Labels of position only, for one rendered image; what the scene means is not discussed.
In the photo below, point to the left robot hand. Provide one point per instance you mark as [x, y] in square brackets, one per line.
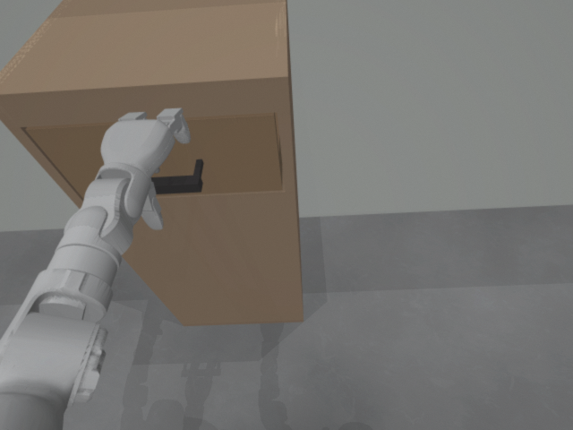
[145, 144]

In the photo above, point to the handle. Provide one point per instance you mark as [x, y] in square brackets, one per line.
[180, 184]

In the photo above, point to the left robot forearm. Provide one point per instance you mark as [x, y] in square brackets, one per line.
[77, 282]

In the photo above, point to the robot left upper arm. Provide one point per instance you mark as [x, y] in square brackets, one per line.
[51, 362]

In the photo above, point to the drawer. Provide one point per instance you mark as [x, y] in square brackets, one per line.
[240, 153]

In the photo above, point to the cabinet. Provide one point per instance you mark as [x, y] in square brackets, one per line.
[221, 258]

